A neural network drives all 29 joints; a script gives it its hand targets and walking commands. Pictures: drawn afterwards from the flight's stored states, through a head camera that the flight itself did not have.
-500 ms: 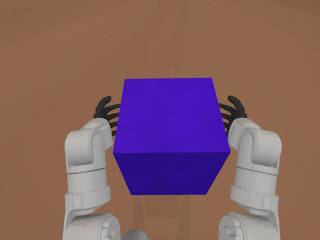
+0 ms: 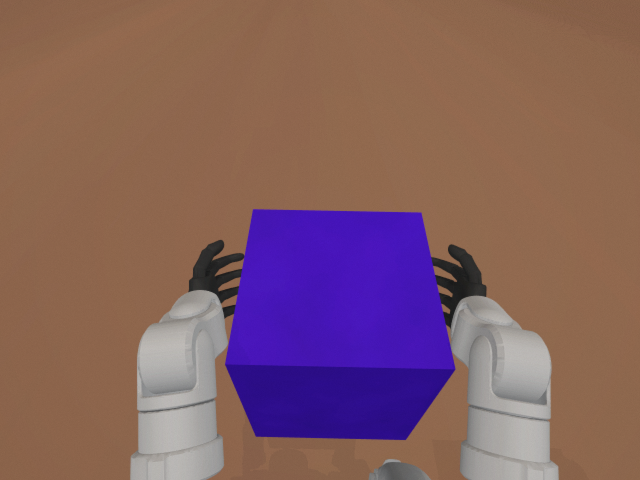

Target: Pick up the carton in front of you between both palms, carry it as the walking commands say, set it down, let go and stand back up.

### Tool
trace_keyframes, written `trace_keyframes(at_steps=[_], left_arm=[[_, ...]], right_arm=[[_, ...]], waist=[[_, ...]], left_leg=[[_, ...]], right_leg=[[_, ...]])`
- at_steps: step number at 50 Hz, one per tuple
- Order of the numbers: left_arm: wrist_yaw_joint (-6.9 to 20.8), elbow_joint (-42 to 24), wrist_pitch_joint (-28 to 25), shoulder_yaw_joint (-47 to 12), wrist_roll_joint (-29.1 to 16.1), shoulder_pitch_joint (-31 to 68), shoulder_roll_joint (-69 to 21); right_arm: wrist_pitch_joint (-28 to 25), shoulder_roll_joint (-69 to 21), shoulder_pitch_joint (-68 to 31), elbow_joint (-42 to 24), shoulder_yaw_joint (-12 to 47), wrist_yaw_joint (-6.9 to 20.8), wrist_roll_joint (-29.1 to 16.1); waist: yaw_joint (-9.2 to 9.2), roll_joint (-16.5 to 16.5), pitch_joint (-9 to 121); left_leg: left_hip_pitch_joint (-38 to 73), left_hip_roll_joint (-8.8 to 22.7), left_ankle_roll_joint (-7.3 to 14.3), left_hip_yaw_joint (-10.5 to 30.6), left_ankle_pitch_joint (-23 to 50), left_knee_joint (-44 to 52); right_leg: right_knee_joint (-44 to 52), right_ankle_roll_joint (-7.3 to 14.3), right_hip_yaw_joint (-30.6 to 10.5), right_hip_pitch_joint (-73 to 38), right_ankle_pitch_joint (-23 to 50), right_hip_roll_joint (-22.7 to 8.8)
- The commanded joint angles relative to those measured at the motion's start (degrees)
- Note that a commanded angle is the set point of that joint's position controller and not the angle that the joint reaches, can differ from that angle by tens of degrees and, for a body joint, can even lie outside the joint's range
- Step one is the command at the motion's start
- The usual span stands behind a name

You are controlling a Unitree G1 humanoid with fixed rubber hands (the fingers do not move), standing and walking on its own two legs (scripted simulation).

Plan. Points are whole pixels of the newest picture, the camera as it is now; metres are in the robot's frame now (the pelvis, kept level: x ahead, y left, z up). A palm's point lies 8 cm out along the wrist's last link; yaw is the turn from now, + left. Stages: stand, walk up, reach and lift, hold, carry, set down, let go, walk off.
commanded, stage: carry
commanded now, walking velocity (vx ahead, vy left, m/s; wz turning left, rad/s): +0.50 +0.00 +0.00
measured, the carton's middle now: (333, 331) +0.30 -0.01 -0.01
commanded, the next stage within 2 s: none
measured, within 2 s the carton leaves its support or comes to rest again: neither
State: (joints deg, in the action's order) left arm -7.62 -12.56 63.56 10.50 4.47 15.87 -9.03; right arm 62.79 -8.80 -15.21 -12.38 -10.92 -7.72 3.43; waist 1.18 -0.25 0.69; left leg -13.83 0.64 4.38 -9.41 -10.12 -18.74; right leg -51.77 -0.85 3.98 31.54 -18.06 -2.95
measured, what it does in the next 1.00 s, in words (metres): walks ahead: right foot, then left foot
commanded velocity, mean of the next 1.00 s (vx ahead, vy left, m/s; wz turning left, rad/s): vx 0.50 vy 0.00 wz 0.00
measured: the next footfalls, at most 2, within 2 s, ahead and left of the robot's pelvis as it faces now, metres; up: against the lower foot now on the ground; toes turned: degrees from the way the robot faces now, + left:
right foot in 0.22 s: +0.33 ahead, -0.13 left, +0.00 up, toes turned -9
left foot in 0.74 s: +0.68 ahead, +0.12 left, +0.00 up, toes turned +13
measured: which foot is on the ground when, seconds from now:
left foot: down 0.00-0.26, up 0.28-0.72, down 0.74-1.00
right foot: up 0.00-0.20, down 0.22-0.76, up 0.78-1.00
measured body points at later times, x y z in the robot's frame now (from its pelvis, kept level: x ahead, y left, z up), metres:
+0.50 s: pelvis +0.32 -0.05 +0.00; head +0.29 -0.06 +0.45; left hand +0.55 +0.12 +0.09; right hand +0.57 -0.18 +0.09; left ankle +0.40 +0.11 -0.69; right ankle +0.29 -0.12 -0.75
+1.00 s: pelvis +0.64 +0.03 +0.00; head +0.63 +0.04 +0.45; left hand +0.88 +0.18 +0.06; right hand +0.87 -0.13 +0.07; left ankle +0.64 +0.11 -0.75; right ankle +0.68 -0.12 -0.69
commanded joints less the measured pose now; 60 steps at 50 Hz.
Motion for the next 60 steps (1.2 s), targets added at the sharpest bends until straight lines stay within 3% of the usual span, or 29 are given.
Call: trace_keyframes(at_steps=[1,8,10,11,12,13,14,15,16,17,19,21,23,28,33,35,36,37,38,39,40,41,42,43,45,48,55,58,60], left_arm=[[5.5,-9.6,-2.1,-42.7,-14.9,21.7,-57.4],[6.8,-21.9,1.2,-45.2,-17.7,10.8,-51.8],[7.0,-23.0,2.9,-44.7,-17.9,8.7,-48.4],[6.9,-22.8,3.8,-43.9,-17.7,8.0,-46.2],[6.6,-22.4,4.7,-42.6,-17.2,5.9,-43.5],[6.3,-21.0,5.2,-41.6,-16.9,6.4,-41.1],[6.1,-20.6,5.8,-41.2,-17.4,5.6,-40.9],[6.2,-21.0,6.1,-41.2,-17.7,6.0,-41.6],[6.3,-21.3,6.2,-41.6,-17.9,7.2,-42.7],[6.6,-21.9,6.3,-42.2,-18.2,8.9,-43.7],[7.2,-22.3,6.1,-43.3,-19.0,10.7,-45.1],[7.6,-22.1,6.0,-43.7,-19.4,10.4,-45.3],[7.8,-22.2,5.8,-43.9,-19.4,10.1,-44.6],[7.0,-20.5,5.9,-42.0,-17.6,6.7,-40.9],[6.3,-19.7,6.0,-41.2,-16.3,5.3,-39.8],[6.3,-20.5,5.8,-41.7,-16.3,5.6,-40.2],[6.3,-21.2,5.7,-42.2,-16.4,5.8,-40.4],[6.3,-21.8,5.7,-42.5,-16.5,5.8,-40.4],[6.4,-23.2,5.6,-43.3,-16.8,6.1,-40.6],[6.6,-23.9,5.5,-44.3,-17.1,5.9,-41.4],[7.1,-23.3,4.9,-45.4,-17.8,6.6,-43.8],[7.7,-22.7,4.2,-45.9,-17.9,6.3,-46.4],[8.3,-22.3,3.5,-46.3,-17.9,6.5,-48.8],[8.7,-21.6,2.7,-46.5,-17.8,6.6,-50.6],[8.9,-21.1,1.4,-47.0,-17.1,5.7,-51.9],[8.5,-21.4,0.4,-46.9,-15.8,3.5,-51.0],[6.7,-24.6,2.5,-45.5,-16.1,2.3,-42.8],[5.9,-25.0,4.4,-44.0,-16.8,2.8,-38.2],[5.3,-24.6,5.5,-42.7,-17.0,2.9,-35.8]], right_arm=[[-1.4,-56.8,-24.5,-10.8,42.9,7.4,-17.1],[1.8,-51.0,-9.2,-20.4,43.2,7.9,-16.2],[3.5,-47.4,-7.9,-22.5,43.3,7.6,-15.8],[4.5,-44.9,-7.3,-22.9,43.2,7.2,-15.6],[5.5,-42.1,-8.2,-23.6,43.0,6.8,-15.7],[6.5,-40.3,-8.0,-24.8,43.5,6.4,-15.9],[7.2,-39.4,-8.8,-24.4,43.8,6.4,-16.6],[7.4,-40.3,-9.4,-23.8,44.0,6.4,-17.1],[7.4,-41.6,-9.7,-22.9,44.0,6.7,-17.2],[7.3,-42.9,-9.8,-22.3,43.9,6.9,-17.1],[6.9,-44.9,-9.7,-21.7,43.9,7.1,-16.5],[6.6,-45.6,-9.2,-21.3,43.7,7.0,-15.7],[6.3,-45.4,-8.8,-21.4,43.6,6.6,-15.2],[6.7,-42.6,-6.8,-20.9,43.2,5.7,-14.5],[7.1,-41.2,-7.0,-21.2,43.5,5.8,-15.4],[6.9,-41.4,-7.2,-21.4,43.4,6.0,-15.9],[6.7,-41.7,-6.5,-20.9,43.2,6.2,-15.9],[6.4,-41.9,-5.1,-20.1,42.8,6.3,-15.7],[5.9,-41.6,-4.8,-19.9,42.4,6.5,-15.4],[5.3,-43.3,-4.1,-19.2,43.0,6.8,-16.2],[4.8,-45.1,-4.2,-20.4,43.4,7.3,-16.7],[4.0,-47.6,-4.4,-20.7,44.2,7.8,-17.0],[3.1,-49.8,-5.8,-21.4,44.8,8.3,-17.2],[2.3,-51.3,-7.0,-21.7,45.4,8.8,-17.2],[1.3,-52.2,-7.1,-21.9,46.3,9.4,-17.4],[0.8,-50.2,-5.2,-22.3,47.0,10.0,-17.6],[2.9,-41.5,-2.8,-24.7,45.5,8.1,-16.7],[4.7,-37.7,-2.7,-24.6,43.9,6.4,-15.7],[5.9,-35.9,-3.4,-24.7,43.2,5.4,-15.2]], waist=[[-0.05,-7.3,24.5],[0.12,-8.5,17.1],[-1.03,-7.4,18.5],[-1.39,-5.7,20.9],[-2.87,1.3,23.9],[-2.92,15.5,25.3],[-2.85,15.6,22.0],[-2.71,11.2,20.4],[-2.61,5.2,19.7],[-2.3,1.6,18.1],[-2.0,3.9,16.6],[-1.91,5.9,14.7],[-1.88,5.8,12.7],[-2.06,6.7,9.3],[-2.05,9.0,5.5],[-1.67,9.7,8.5],[-0.75,8.2,11.7],[0.34,4.8,16.9],[0.63,-7.6,23.2],[0.21,-20.0,25.2],[0.11,-15.1,24.0],[0.09,-9.9,24.3],[-0.11,-4.2,22.8],[-0.41,-2.9,22.1],[-0.54,-6.2,20.8],[-0.54,-7.6,17.1],[-0.14,-6.8,9.7],[-0.23,-7.6,7.1],[-0.77,-7.8,7.8]], left_leg=[[25.8,14.4,4.1,12.1,21.5,5.3],[24.2,12.1,1.2,4.7,30.8,2.9],[19.6,10.7,-1.2,0.5,35.8,-6.3],[11.9,9.1,-2.7,-1.6,31.9,-14.2],[1.9,6.8,-4.3,-2.4,14.7,-28.2],[-18.2,-0.6,-6.2,0.2,-5.9,-43.0],[-27.2,-0.7,-4.9,5.7,-17.8,-52.4],[-28.8,2.5,-3.5,8.3,-17.0,-55.6],[-27.7,4.8,-2.9,9.2,-13.8,-53.9],[-25.5,6.7,-3.0,9.7,-10.5,-49.5],[-21.2,7.3,-4.0,7.9,-6.5,-40.7],[-20.9,7.1,-5.2,5.8,-3.5,-34.3],[-22.9,7.3,-6.1,4.4,0.2,-27.2],[-23.1,5.7,-6.1,0.8,9.4,-16.2],[-20.5,4.5,-4.3,-1.5,10.1,-9.6],[-11.7,2.0,-3.1,-4.6,6.3,-8.6],[-2.4,-1.0,-2.9,-7.5,4.4,-6.0],[11.4,0.1,-2.8,-5.4,1.4,-7.0],[25.2,15.5,3.3,19.4,-8.7,-2.7],[31.3,23.7,8.5,39.1,-3.5,5.8],[30.3,23.3,8.5,34.2,5.7,4.5],[27.2,21.7,7.3,28.6,11.0,2.7],[21.9,20.6,5.2,23.4,11.7,2.8],[17.3,19.2,3.1,19.7,7.5,4.6],[12.6,17.7,1.9,14.8,-0.6,8.2],[10.7,17.2,3.1,11.0,-5.5,12.4],[12.7,14.2,2.4,3.8,1.9,12.6],[14.7,14.5,1.3,2.8,6.6,10.5],[14.7,13.9,0.1,0.8,12.8,4.3]], right_leg=[[9.8,-0.5,1.3,4.6,4.7,-1.0],[26.0,1.2,7.3,-3.0,15.7,1.4],[30.0,2.5,11.2,-15.4,16.4,3.8],[28.3,3.4,10.3,-27.2,12.5,3.5],[30.1,5.2,-4.0,-37.1,6.5,-6.8],[35.2,13.9,-29.5,-48.9,2.3,-20.3],[37.7,16.5,-33.5,-48.0,8.4,-22.2],[36.6,15.8,-27.7,-44.5,14.7,-20.7],[37.0,13.9,-22.8,-40.3,16.2,-19.5],[39.1,11.7,-18.4,-35.0,13.5,-18.2],[42.8,8.6,-11.0,-28.8,5.4,-15.5],[45.8,9.0,-7.9,-26.5,1.8,-14.5],[47.2,9.5,-5.9,-27.5,3.1,-14.2],[45.8,7.9,0.2,-31.2,13.7,-11.5],[42.7,6.5,2.9,-35.5,22.9,-11.5],[35.0,5.1,5.3,-36.2,37.0,-11.2],[25.4,3.6,8.7,-34.4,42.6,-9.2],[13.1,2.1,9.8,-27.5,37.8,-7.0],[-4.6,-0.9,9.0,-11.6,23.4,-2.2],[-18.1,-1.6,3.9,1.7,-5.7,5.2],[-25.2,0.0,-2.6,5.7,-8.2,1.9],[-26.0,1.5,-3.6,6.6,-6.7,-0.8],[-22.4,2.0,-4.2,5.7,-3.7,-3.5],[-17.2,2.0,-4.6,3.5,-0.7,-4.9],[-10.6,1.7,-2.1,0.9,2.3,-4.7],[0.5,0.4,0.5,2.0,5.6,-4.9],[19.2,-0.4,5.3,1.7,15.9,-3.1],[23.0,0.5,6.2,-0.5,16.1,-2.8],[25.1,1.5,9.2,-7.0,13.0,-1.0]])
